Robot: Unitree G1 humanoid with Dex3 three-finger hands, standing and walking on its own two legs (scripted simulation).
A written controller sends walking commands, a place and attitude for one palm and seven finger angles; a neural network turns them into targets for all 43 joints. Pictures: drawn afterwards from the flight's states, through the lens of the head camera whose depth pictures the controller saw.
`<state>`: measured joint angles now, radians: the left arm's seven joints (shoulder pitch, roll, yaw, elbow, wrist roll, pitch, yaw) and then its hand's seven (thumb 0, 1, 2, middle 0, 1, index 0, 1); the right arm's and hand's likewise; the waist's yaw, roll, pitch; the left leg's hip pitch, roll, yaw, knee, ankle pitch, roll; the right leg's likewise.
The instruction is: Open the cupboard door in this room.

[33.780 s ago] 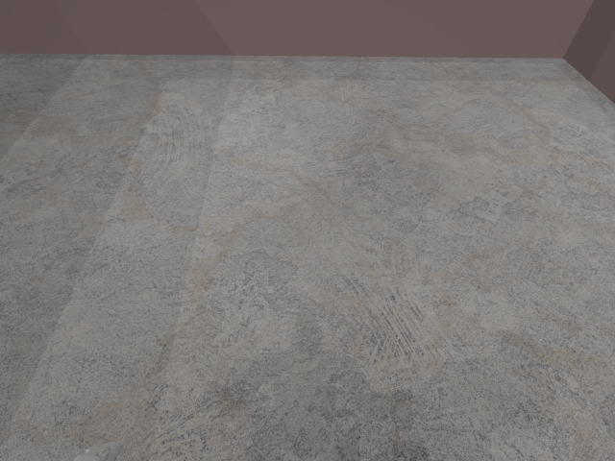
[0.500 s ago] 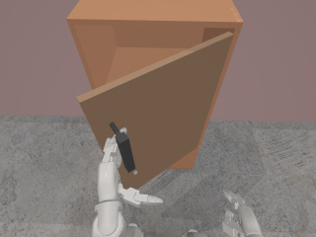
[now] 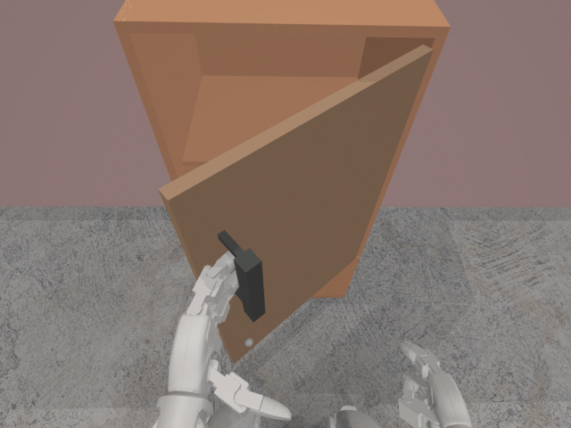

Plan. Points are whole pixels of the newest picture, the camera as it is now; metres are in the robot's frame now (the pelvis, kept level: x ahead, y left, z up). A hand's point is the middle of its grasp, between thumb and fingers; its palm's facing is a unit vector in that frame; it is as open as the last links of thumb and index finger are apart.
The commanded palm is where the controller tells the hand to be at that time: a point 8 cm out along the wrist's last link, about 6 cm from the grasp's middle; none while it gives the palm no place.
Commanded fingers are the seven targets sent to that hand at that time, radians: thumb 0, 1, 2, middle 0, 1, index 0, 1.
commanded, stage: slide the hand sideways off the handle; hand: left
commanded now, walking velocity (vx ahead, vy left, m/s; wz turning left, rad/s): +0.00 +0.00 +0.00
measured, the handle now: (241, 278) +0.30 +0.08 +0.06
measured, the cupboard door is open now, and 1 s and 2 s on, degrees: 41 40 40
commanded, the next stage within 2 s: draw the hand back to the body in 0.60 s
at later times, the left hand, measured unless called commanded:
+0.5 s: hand (206, 375) +0.18 +0.10 +0.06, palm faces +0.05 -1.00 +0.00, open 16.1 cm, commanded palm +0.14 +0.17 +0.06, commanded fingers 0.00 -0.50 0.30 -0.15 -0.30 -0.15 -0.30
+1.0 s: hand (156, 386) +0.16 +0.14 +0.10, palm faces +0.05 -1.00 -0.04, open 16.3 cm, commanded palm +0.12 +0.20 +0.11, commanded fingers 0.00 -0.50 0.30 -0.15 -0.30 -0.15 -0.30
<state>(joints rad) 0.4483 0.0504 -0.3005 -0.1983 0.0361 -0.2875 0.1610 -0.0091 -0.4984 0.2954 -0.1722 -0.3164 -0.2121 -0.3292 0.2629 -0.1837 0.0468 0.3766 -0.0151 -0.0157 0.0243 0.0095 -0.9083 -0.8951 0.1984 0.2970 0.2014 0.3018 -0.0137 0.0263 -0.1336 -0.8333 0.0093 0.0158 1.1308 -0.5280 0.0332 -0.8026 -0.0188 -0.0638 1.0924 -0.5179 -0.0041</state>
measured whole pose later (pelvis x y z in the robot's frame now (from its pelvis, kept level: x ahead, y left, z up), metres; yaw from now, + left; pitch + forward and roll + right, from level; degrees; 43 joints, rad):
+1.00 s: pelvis +0.00 -0.02 +0.01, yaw +1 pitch +11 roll -2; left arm 0.71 0.20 0.04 -0.41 -0.23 -0.29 -0.13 -0.01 -0.50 0.30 -0.15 -0.30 -0.16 -0.30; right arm 0.27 -0.20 0.01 0.39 0.04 -0.04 -0.06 0.01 -0.91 -0.90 0.20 0.30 0.20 0.30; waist 0.02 0.05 -0.15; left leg -0.78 0.03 -0.03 1.11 -0.52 0.00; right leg -0.73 0.00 -0.10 1.06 -0.51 -0.03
